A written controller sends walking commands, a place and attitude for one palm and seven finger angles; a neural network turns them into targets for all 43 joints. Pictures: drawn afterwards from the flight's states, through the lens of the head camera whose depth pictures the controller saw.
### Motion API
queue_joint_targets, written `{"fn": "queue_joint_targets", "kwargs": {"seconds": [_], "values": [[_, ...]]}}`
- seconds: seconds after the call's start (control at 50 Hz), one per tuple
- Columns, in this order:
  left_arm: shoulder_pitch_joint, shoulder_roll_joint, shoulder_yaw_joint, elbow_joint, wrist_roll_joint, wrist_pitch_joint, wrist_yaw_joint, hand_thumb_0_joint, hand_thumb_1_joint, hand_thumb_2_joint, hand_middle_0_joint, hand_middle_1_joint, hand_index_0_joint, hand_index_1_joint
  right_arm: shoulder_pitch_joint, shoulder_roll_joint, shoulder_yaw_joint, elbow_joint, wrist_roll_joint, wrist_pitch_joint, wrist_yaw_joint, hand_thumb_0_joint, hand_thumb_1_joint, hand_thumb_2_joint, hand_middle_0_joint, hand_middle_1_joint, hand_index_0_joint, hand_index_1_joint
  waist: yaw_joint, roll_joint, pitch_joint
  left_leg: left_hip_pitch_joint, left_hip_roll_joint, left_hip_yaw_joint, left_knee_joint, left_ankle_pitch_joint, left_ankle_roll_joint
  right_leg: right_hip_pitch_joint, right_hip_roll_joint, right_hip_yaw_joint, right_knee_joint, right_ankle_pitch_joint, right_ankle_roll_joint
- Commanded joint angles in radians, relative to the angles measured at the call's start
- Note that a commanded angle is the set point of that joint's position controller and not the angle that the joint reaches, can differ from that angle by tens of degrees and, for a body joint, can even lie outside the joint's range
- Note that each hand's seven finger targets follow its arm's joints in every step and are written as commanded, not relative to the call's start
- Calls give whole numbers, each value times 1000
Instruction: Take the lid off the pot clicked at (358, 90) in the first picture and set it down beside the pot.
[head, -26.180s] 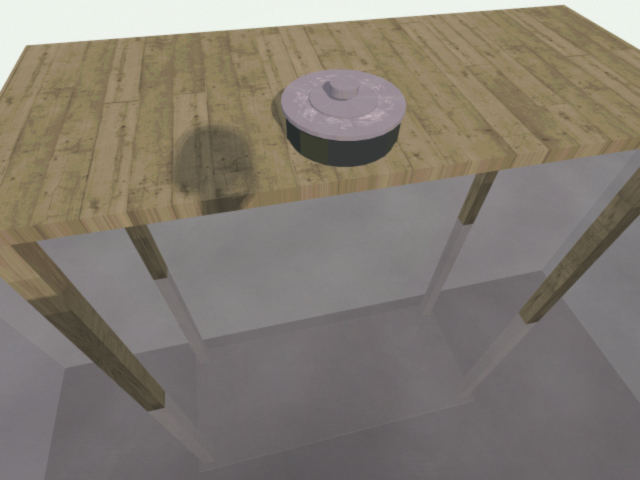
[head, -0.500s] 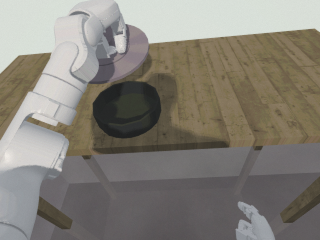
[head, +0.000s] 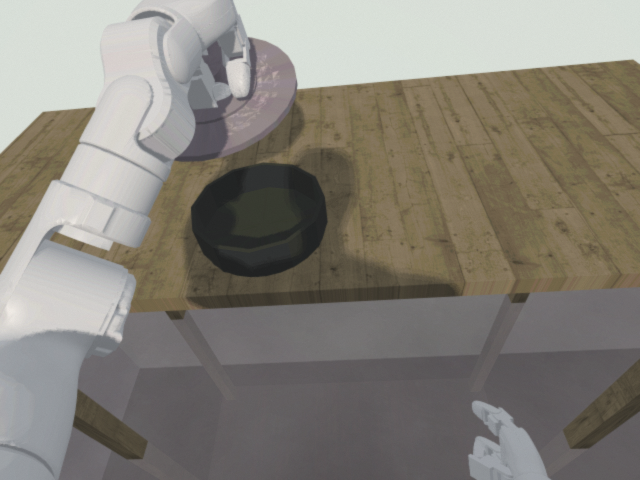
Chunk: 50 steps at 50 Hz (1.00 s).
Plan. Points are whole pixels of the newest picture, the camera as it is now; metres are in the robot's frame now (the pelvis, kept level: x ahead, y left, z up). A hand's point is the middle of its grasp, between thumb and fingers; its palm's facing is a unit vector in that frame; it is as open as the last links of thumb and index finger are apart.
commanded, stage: move the lid sideways beside the pot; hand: left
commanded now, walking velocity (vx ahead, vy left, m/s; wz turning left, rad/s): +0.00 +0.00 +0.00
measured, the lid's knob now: (202, 74) +0.47 +0.14 +0.30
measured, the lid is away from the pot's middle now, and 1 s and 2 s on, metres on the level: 0.03 0.17 0.25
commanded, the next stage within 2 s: lower the lid onto the table in 1.90 s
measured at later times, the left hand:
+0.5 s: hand (154, 87) +0.43 +0.18 +0.31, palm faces -0.06 -0.04 -1.00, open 3.8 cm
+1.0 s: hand (92, 99) +0.43 +0.25 +0.30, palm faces -0.10 -0.05 -0.99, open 3.8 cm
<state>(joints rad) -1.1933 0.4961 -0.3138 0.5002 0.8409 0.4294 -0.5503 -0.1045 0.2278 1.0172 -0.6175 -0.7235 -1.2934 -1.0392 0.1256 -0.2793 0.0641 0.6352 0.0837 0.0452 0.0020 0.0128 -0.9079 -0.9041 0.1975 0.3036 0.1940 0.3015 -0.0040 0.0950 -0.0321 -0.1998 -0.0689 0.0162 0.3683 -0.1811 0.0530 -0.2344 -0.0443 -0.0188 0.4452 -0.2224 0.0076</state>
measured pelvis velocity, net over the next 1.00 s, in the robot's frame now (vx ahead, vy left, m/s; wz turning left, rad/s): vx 0.00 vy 0.00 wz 0.02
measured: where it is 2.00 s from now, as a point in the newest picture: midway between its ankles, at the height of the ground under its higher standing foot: outside the picture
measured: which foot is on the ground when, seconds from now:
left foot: down 0.00-1.00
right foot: down 0.00-1.00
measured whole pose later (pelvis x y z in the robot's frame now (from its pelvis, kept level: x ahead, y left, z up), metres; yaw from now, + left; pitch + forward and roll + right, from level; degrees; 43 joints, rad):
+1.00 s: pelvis +0.00 +0.00 +0.00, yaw +1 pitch +2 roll +0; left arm -1.16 0.74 -0.20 0.63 0.90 0.33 -0.62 -0.10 0.23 1.02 -0.61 -0.72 -1.29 -1.04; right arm 0.18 -0.30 0.05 0.62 0.11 0.09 -0.02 0.01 -0.91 -0.90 0.20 0.30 0.19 0.30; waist -0.02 0.08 0.00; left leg -0.24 -0.06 0.00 0.40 -0.19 0.05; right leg -0.25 -0.03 -0.04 0.43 -0.21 0.00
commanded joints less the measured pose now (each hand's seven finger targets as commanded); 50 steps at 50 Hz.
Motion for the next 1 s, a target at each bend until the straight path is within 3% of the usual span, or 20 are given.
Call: {"fn": "queue_joint_targets", "kwargs": {"seconds": [0.0, 0.02, 0.1, 0.12, 0.2, 0.22, 0.28, 0.32, 0.4, 0.42, 0.48, 0.56, 0.62, 0.66, 0.72, 0.8, 0.82, 0.9, 0.92, 0.98], "values": [[-539, 279, 173, -173, 37, 1, 61, 0, 554, 1160, -830, -838, -1292, -1043, -132, -108, -39, -173, 1, -37, -6, 0, -900, -900, 200, 300, 200, 300, 10, -117, -410, 124, 20, -33, -3, 302, 14, 156, 31, -6, -26, 301, -59], [-575, 348, 215, -192, 66, 1, 62, 0, 554, 1160, -830, -838, -1292, -1043, -135, -98, -35, -172, -1, -39, -9, 0, -900, -900, 200, 300, 200, 300, 22, -151, -428, 109, 22, -32, -14, 276, 12, 178, 30, 1, -19, 283, -56], [-580, 269, 139, -202, 36, -4, 48, 0, 554, 1160, -830, -838, -1292, -1043, -136, -105, -36, -183, 10, -40, -13, 0, -900, -900, 200, 300, 200, 300, -3, -86, -408, 145, 19, -39, -1, 273, 17, 125, 33, -8, -30, 258, -57], [-652, 352, 194, -265, 64, -9, 54, 0, 554, 1160, -830, -838, -1292, -1043, -130, -95, -35, -178, 5, -49, -15, 0, -900, -900, 200, 300, 200, 300, 10, -89, -456, 158, 19, -45, -6, 282, 13, 150, 36, -1, -18, 262, -58], [-578, 288, 150, -191, 33, -11, 37, 0, 554, 1160, -830, -838, -1292, -1043, -116, -108, -38, -173, 10, -48, -17, 0, -900, -900, 200, 300, 200, 300, -9, -87, -396, 154, 18, -49, 2, 259, 16, 104, 38, -13, -33, 236, -57], [-608, 350, 190, -158, 64, -7, 39, 0, 554, 1160, -830, -838, -1292, -1043, -111, -101, -36, -157, 6, -50, -22, 0, -900, -900, 200, 300, 200, 300, 0, -121, -386, 129, 18, -44, -9, 223, 15, 112, 39, -10, -30, 218, -55], [-624, 356, 171, -86, 73, -12, 29, 0, 554, 1160, -830, -838, -1292, -1043, -108, -110, -33, -148, 8, -42, -33, 0, -900, -900, 200, 300, 200, 300, -10, -132, -336, 92, 14, -38, -20, 162, 19, 101, 37, -8, -42, 184, -51], [-659, 388, 186, -171, 78, -29, 34, 0, 554, 1160, -830, -838, -1292, -1043, -100, -106, -35, -162, 8, -51, -30, 0, -900, -900, 200, 300, 200, 300, -5, -103, -428, 123, 11, -43, -10, 204, 18, 143, 37, 0, -28, 217, -52], [-602, 365, 174, -144, 56, -41, 25, 0, 554, 1160, -830, -838, -1292, -1043, -80, -121, -43, -162, 7, -50, -28, 0, -900, -900, 200, 300, 200, 300, -16, -61, -419, 145, 10, -49, 9, 244, 21, 126, 38, -4, -35, 246, -56], [-649, 415, 207, -189, 83, -45, 26, 0, 554, 1160, -830, -838, -1292, -1043, -80, -109, -40, -164, 6, -55, -29, 0, -900, -900, 200, 300, 200, 300, -5, -73, -453, 145, 11, -48, 3, 258, 19, 151, 40, 1, -25, 259, -55], [-586, 435, 226, -55, 85, -37, 9, 0, 554, 1160, -830, -838, -1292, -1043, -75, -120, -40, -151, 7, -37, -32, 0, -900, -900, 200, 300, 200, 300, -7, -129, -363, 80, 10, -39, -3, 213, 25, 141, 38, -4, -38, 247, -51], [-597, 430, 208, -115, 90, -52, 4, 0, 554, 1160, -830, -838, -1292, -1043, -79, -118, -42, -168, 12, -31, -28, 0, -900, -900, 200, 300, 200, 300, -10, -93, -382, 98, 12, -38, 3, 241, 24, 139, 36, -4, -29, 260, -53], [-558, 524, 278, -103, 99, -59, 4, 0, 554, 1160, -830, -838, -1292, -1043, -62, -129, -47, -166, 10, -20, -27, 0, -900, -900, 200, 300, 200, 300, 1, -108, -401, 80, 14, -35, 5, 243, 23, 171, 36, 4, -30, 271, -50], [-576, 465, 217, -66, 98, -61, -5, 0, 554, 1160, -830, -838, -1292, -1043, -65, -124, -44, -165, 17, -12, -32, 0, -900, -900, 200, 300, 200, 300, -17, -107, -356, 80, 14, -32, 3, 221, 26, 132, 38, -5, -37, 248, -48], [-597, 553, 281, -145, 100, -79, 4, 0, 554, 1160, -830, -838, -1292, -1043, -53, -131, -48, -171, 14, -16, -29, 0, -900, -900, 200, 300, 200, 300, -6, -57, -426, 105, 13, -39, 11, 256, 25, 163, 41, 5, -32, 268, -51], [-510, 496, 242, -70, 75, -88, -9, 0, 554, 1160, -830, -838, -1292, -1043, -28, -147, -54, -163, 16, -6, -30, 0, -900, -900, 200, 300, 200, 300, -25, -41, -383, 121, 15, -48, 26, 301, 29, 119, 44, -10, -44, 284, -54], [-562, 569, 287, -99, 102, -90, -4, 0, 554, 1160, -830, -838, -1292, -1043, -32, -137, -51, -161, 17, -4, -31, 0, -900, -900, 200, 300, 200, 300, -14, -61, -402, 112, 19, -45, 16, 271, 24, 137, 45, -2, -40, 266, -51], [-520, 507, 233, -57, 77, -105, -10, 0, 554, 1160, -830, -838, -1292, -1043, -20, -151, -54, -157, 22, 3, -31, 0, -900, -900, 200, 300, 200, 300, -34, -18, -374, 129, 18, -52, 22, 272, 27, 95, 47, -14, -53, 240, -55], [-592, 574, 278, -113, 101, -111, -2, 0, 554, 1160, -830, -838, -1292, -1043, -25, -138, -52, -159, 21, 1, -32, 0, -900, -900, 200, 300, 200, 300, -21, -37, -404, 126, 20, -53, 12, 265, 22, 117, 50, -10, -45, 236, -53], [-607, 541, 248, -70, 98, -116, -8, 0, 554, 1160, -830, -838, -1292, -1043, -25, -137, -51, -149, 20, 6, -37, 0, -900, -900, 200, 300, 200, 300, -35, -20, -376, 134, 17, -56, 11, 252, 26, 90, 54, -19, -53, 218, -56]]}}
